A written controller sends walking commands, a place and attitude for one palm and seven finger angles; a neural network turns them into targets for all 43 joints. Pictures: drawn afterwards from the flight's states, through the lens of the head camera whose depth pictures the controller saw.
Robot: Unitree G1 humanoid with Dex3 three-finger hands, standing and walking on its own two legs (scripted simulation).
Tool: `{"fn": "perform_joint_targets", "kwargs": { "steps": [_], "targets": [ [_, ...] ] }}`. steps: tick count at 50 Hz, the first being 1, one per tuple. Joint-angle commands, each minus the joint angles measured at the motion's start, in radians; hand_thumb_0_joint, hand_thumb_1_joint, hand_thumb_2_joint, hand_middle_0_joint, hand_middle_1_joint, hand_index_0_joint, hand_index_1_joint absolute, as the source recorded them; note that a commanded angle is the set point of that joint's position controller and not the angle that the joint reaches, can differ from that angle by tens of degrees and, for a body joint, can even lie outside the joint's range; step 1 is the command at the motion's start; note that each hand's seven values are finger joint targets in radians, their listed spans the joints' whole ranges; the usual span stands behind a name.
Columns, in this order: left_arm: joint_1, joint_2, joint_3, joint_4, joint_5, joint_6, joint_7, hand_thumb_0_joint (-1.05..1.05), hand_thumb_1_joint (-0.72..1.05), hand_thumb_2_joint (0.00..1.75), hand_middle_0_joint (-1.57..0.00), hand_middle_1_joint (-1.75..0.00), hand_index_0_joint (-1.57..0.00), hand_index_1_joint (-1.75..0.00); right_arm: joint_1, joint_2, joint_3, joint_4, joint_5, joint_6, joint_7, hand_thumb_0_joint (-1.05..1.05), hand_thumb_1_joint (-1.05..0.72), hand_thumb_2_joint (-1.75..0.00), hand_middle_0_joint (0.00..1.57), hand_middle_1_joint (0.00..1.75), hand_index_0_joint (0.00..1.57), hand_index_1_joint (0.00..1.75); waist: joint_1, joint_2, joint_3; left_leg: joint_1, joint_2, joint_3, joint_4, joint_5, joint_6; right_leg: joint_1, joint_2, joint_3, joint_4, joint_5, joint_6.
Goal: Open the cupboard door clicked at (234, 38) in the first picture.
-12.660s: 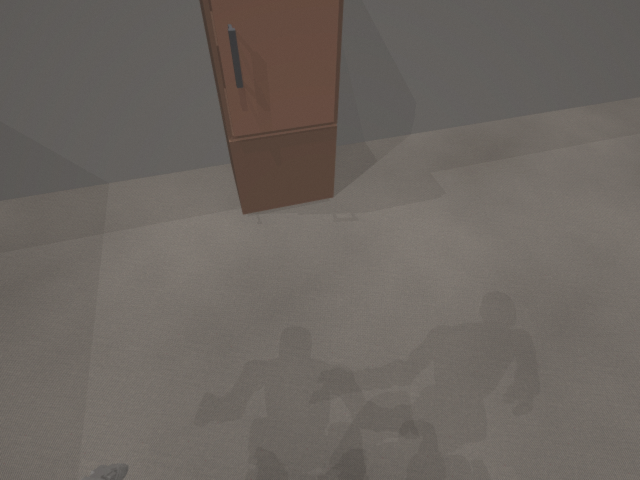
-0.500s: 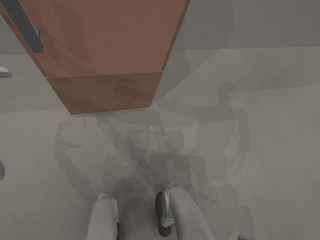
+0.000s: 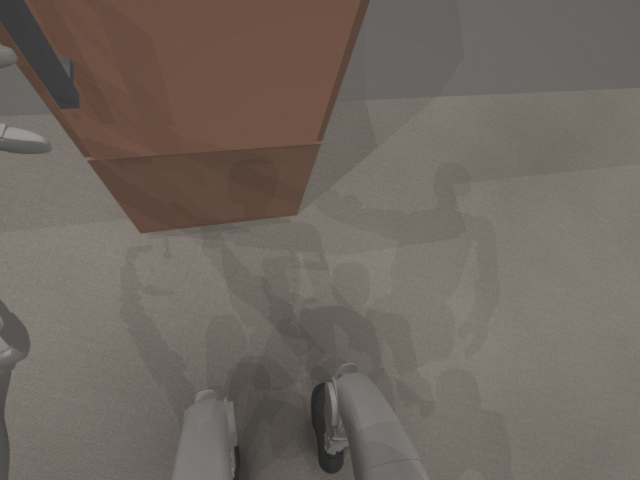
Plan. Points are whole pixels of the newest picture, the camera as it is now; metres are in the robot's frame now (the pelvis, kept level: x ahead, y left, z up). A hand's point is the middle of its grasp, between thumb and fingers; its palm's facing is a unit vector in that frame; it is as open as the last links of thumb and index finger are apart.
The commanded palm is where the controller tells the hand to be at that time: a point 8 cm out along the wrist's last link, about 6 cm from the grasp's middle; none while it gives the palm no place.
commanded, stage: slide the fingers in behind the handle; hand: left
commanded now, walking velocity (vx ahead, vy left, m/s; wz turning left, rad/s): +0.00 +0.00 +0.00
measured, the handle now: (33, 26) +0.59 +0.25 +0.07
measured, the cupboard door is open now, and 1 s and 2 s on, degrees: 0 0 0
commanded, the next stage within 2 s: close the thumb around the handle in 1.18 s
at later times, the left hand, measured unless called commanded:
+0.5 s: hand (22, 85) +0.53 +0.26 +0.05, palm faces +0.08 -1.00 -0.02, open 14.0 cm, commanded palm +0.52 +0.28 +0.06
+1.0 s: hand (56, 81) +0.54 +0.23 +0.06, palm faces +0.10 -1.00 -0.02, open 14.0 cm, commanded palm +0.52 +0.26 +0.06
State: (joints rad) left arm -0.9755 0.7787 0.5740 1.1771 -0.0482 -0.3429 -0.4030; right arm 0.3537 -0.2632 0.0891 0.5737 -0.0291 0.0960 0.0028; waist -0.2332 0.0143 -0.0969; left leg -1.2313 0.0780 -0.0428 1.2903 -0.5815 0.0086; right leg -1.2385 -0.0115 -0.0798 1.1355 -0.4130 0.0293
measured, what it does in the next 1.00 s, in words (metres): stands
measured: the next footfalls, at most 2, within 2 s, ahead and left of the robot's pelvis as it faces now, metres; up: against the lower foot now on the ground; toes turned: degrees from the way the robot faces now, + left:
none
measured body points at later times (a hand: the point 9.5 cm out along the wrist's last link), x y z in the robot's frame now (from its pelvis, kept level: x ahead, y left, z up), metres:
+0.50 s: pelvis +0.00 +0.00 +0.00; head +0.19 +0.05 +0.41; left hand +0.52 +0.31 +0.06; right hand +0.02 -0.27 -0.10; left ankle +0.00 +0.11 -0.62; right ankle +0.06 -0.15 -0.62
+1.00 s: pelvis +0.01 -0.01 +0.01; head +0.18 +0.03 +0.42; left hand +0.53 +0.28 +0.06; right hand +0.02 -0.27 -0.10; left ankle +0.00 +0.11 -0.62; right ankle +0.06 -0.15 -0.62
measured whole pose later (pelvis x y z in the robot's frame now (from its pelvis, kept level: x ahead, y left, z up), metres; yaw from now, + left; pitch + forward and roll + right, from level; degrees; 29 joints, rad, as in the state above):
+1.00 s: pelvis +0.01 -0.01 +0.01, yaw +1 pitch +28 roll -4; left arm -0.96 0.62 0.50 1.18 -0.04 -0.42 -0.26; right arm 0.35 -0.26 0.06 0.59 -0.04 0.09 0.02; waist -0.22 0.02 -0.11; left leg -1.18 0.07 -0.02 1.26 -0.58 0.00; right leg -1.21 -0.02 -0.06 1.14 -0.43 0.02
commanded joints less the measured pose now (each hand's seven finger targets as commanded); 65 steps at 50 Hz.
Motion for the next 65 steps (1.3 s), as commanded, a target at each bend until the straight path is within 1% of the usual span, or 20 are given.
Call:
{"fn": "perform_joint_targets", "kwargs": {
  "steps": [1, 3, 4, 7, 12, 14, 22, 25, 27, 30, 33, 35, 37, 39, 43, 50, 53, 57, 62, 65],
  "targets": [
    [-0.348, 0.330, 0.046, -0.209, -0.028, -0.074, 0.012, 0.00, -0.50, 0.30, -0.30, -1.20, -0.30, -1.20, 0.205, -0.221, -0.082, -0.029, -0.001, -0.012, -0.013, 0.00, -0.90, -0.90, 0.20, 0.30, 0.20, 0.30, 0.025, 0.251, -0.566, 0.413, -0.028, -0.030, -0.161, 0.510, 0.014, 0.326, 0.054, 0.017, -0.082, 0.251, -0.043],
    [-0.357, 0.288, 0.016, -0.244, -0.029, -0.084, 0.009, 0.00, -0.50, 0.30, -0.30, -1.20, -0.30, -1.20, 0.205, -0.216, -0.085, -0.030, -0.002, -0.011, -0.009, 0.00, -0.90, -0.90, 0.20, 0.30, 0.20, 0.30, 0.025, 0.297, -0.602, 0.470, -0.025, -0.036, -0.162, 0.563, 0.007, 0.304, 0.053, 0.013, -0.076, 0.267, -0.045],
    [-0.331, 0.246, -0.006, -0.210, -0.034, -0.078, 0.008, 0.00, -0.50, 0.30, -0.30, -1.20, -0.30, -1.20, 0.203, -0.213, -0.088, -0.027, 0.001, -0.010, -0.007, 0.00, -0.90, -0.90, 0.20, 0.30, 0.20, 0.30, 0.018, 0.260, -0.572, 0.454, -0.027, -0.032, -0.161, 0.541, 0.009, 0.296, 0.055, 0.013, -0.084, 0.258, -0.043],
    [-0.324, 0.274, 0.026, -0.202, -0.048, -0.080, 0.008, 0.00, -0.50, 0.30, -0.30, -1.20, -0.30, -1.20, 0.201, -0.219, -0.087, -0.031, 0.002, -0.011, -0.011, 0.00, -0.90, -0.90, 0.20, 0.30, 0.20, 0.30, 0.023, 0.216, -0.554, 0.402, -0.030, -0.027, -0.166, 0.501, 0.017, 0.334, 0.055, 0.018, -0.085, 0.260, -0.044],
    [-0.372, 0.223, -0.015, -0.197, -0.043, -0.092, 0.027, 0.00, -0.50, 0.30, -0.30, -1.20, -0.30, -1.20, 0.200, -0.214, -0.088, -0.019, 0.000, -0.014, -0.013, 0.00, -0.90, -0.90, 0.20, 0.30, 0.20, 0.30, 0.004, 0.222, -0.520, 0.407, -0.031, -0.030, -0.166, 0.482, 0.016, 0.293, 0.053, 0.017, -0.088, 0.234, -0.044],
    [-0.415, 0.225, -0.020, -0.240, -0.036, -0.106, 0.037, 0.00, -0.50, 0.30, -0.30, -1.20, -0.30, -1.20, 0.201, -0.214, -0.091, -0.012, -0.004, -0.016, -0.013, 0.00, -0.90, -0.90, 0.20, 0.30, 0.20, 0.30, 0.009, 0.272, -0.578, 0.448, -0.032, -0.035, -0.163, 0.503, 0.009, 0.289, 0.049, 0.018, -0.079, 0.236, -0.044],
    [-0.392, 0.160, -0.048, -0.255, -0.034, -0.108, 0.063, 0.00, -0.50, 0.30, -0.30, -1.20, -0.30, -1.20, 0.204, -0.206, -0.096, -0.013, -0.008, -0.012, -0.004, 0.00, -0.90, -0.90, 0.20, 0.30, 0.20, 0.30, 0.014, 0.286, -0.596, 0.502, -0.029, -0.044, -0.163, 0.587, 0.000, 0.280, 0.049, 0.010, -0.073, 0.272, -0.049],
    [-0.377, 0.127, -0.059, -0.249, -0.038, -0.102, 0.077, 0.00, -0.50, 0.30, -0.30, -1.20, -0.30, -1.20, 0.201, -0.201, -0.099, -0.011, -0.006, -0.009, 0.000, 0.00, -0.90, -0.90, 0.20, 0.30, 0.20, 0.30, 0.010, 0.255, -0.586, 0.495, -0.030, -0.036, -0.165, 0.577, 0.001, 0.293, 0.050, 0.010, -0.084, 0.277, -0.044],
    [-0.343, 0.163, -0.022, -0.233, -0.038, -0.102, 0.088, 0.00, -0.50, 0.30, -0.30, -1.20, -0.30, -1.20, 0.205, -0.204, -0.097, -0.017, -0.007, -0.009, -0.001, 0.00, -0.90, -0.90, 0.20, 0.30, 0.20, 0.30, 0.021, 0.216, -0.585, 0.451, -0.033, -0.030, -0.164, 0.563, 0.007, 0.331, 0.051, 0.016, -0.079, 0.299, -0.047],
    [-0.377, 0.119, -0.062, -0.252, -0.026, -0.110, 0.101, 0.00, -0.50, 0.30, -0.30, -1.20, -0.30, -1.20, 0.198, -0.196, -0.097, -0.015, -0.009, -0.010, 0.002, 0.00, -0.90, -0.90, 0.20, 0.30, 0.20, 0.30, 0.014, 0.249, -0.571, 0.466, -0.034, -0.029, -0.172, 0.549, 0.003, 0.313, 0.049, 0.014, -0.083, 0.278, -0.044],
    [-0.355, 0.123, -0.045, -0.261, -0.031, -0.126, 0.111, 0.00, -0.50, 0.30, -0.30, -1.20, -0.30, -1.20, 0.201, -0.194, -0.100, -0.018, -0.009, -0.012, 0.004, 0.00, -0.90, -0.90, 0.20, 0.30, 0.20, 0.30, 0.021, 0.227, -0.602, 0.467, -0.036, -0.023, -0.170, 0.561, 0.004, 0.348, 0.051, 0.020, -0.083, 0.305, -0.044],
    [-0.341, 0.124, -0.041, -0.225, -0.030, -0.122, 0.116, 0.00, -0.50, 0.30, -0.30, -1.20, -0.30, -1.20, 0.198, -0.194, -0.098, -0.016, -0.008, -0.012, 0.003, 0.00, -0.90, -0.90, 0.20, 0.30, 0.20, 0.30, 0.022, 0.195, -0.558, 0.422, -0.038, -0.017, -0.174, 0.523, 0.007, 0.363, 0.049, 0.023, -0.087, 0.298, -0.043],
    [-0.362, 0.099, -0.064, -0.262, -0.027, -0.131, 0.120, 0.00, -0.50, 0.30, -0.30, -1.20, -0.30, -1.20, 0.198, -0.191, -0.101, -0.018, -0.009, -0.013, 0.004, 0.00, -0.90, -0.90, 0.20, 0.30, 0.20, 0.30, 0.025, 0.241, -0.582, 0.460, -0.038, -0.023, -0.175, 0.549, 0.004, 0.342, 0.048, 0.021, -0.079, 0.299, -0.048],
    [-0.372, 0.061, -0.087, -0.228, -0.028, -0.126, 0.128, 0.00, -0.50, 0.30, -0.30, -1.20, -0.30, -1.20, 0.201, -0.191, -0.103, -0.007, -0.010, -0.012, 0.005, 0.00, -0.90, -0.90, 0.20, 0.30, 0.20, 0.30, 0.006, 0.208, -0.551, 0.462, -0.036, -0.025, -0.178, 0.530, 0.002, 0.315, 0.049, 0.015, -0.090, 0.275, -0.043],
    [-0.387, 0.119, -0.052, -0.225, -0.012, -0.136, 0.143, 0.00, -0.50, 0.30, -0.30, -1.20, -0.30, -1.20, 0.204, -0.194, -0.098, -0.014, -0.012, -0.013, 0.001, 0.00, -0.90, -0.90, 0.20, 0.30, 0.20, 0.30, 0.019, 0.207, -0.578, 0.430, -0.042, -0.019, -0.178, 0.506, 0.007, 0.353, 0.046, 0.025, -0.082, 0.280, -0.044],
    [-0.389, 0.111, -0.067, -0.202, -0.009, -0.138, 0.138, 0.00, -0.50, 0.30, -0.30, -1.20, -0.30, -1.20, 0.197, -0.192, -0.096, -0.017, -0.009, -0.011, 0.001, 0.00, -0.90, -0.90, 0.20, 0.30, 0.20, 0.30, 0.013, 0.193, -0.551, 0.386, -0.045, -0.009, -0.177, 0.473, 0.012, 0.377, 0.044, 0.034, -0.086, 0.286, -0.041],
    [-0.392, 0.137, -0.039, -0.238, -0.017, -0.148, 0.135, 0.00, -0.50, 0.30, -0.30, -1.20, -0.30, -1.20, 0.202, -0.195, -0.100, -0.016, -0.011, -0.013, 0.000, 0.00, -0.90, -0.90, 0.20, 0.30, 0.20, 0.30, 0.021, 0.206, -0.622, 0.421, -0.045, -0.010, -0.167, 0.513, 0.011, 0.392, 0.045, 0.036, -0.078, 0.317, -0.042],
    [-0.381, 0.136, -0.044, -0.172, -0.020, -0.132, 0.127, 0.00, -0.50, 0.30, -0.30, -1.20, -0.30, -1.20, 0.197, -0.196, -0.094, -0.014, -0.006, -0.014, -0.004, 0.00, -0.90, -0.90, 0.20, 0.30, 0.20, 0.30, 0.006, 0.156, -0.530, 0.339, -0.047, -0.002, -0.168, 0.430, 0.021, 0.387, 0.047, 0.041, -0.090, 0.274, -0.040],
    [-0.421, 0.146, -0.045, -0.217, -0.023, -0.143, 0.117, 0.00, -0.50, 0.30, -0.30, -1.20, -0.30, -1.20, 0.201, -0.199, -0.097, -0.013, -0.009, -0.023, -0.007, 0.00, -0.90, -0.90, 0.20, 0.30, 0.20, 0.30, 0.008, 0.204, -0.601, 0.386, -0.047, -0.008, -0.157, 0.458, 0.019, 0.372, 0.046, 0.041, -0.078, 0.279, -0.043],
    [-0.386, 0.143, -0.049, -0.185, -0.023, -0.135, 0.104, 0.00, -0.44, 0.32, -0.30, -1.21, -0.30, -1.21, 0.198, -0.199, -0.095, -0.008, -0.007, -0.022, -0.005, 0.00, -0.90, -0.90, 0.20, 0.30, 0.20, 0.30, 0.011, 0.206, -0.584, 0.380, -0.046, -0.007, -0.157, 0.472, 0.015, 0.374, 0.045, 0.039, -0.080, 0.292, -0.041]
  ]
}}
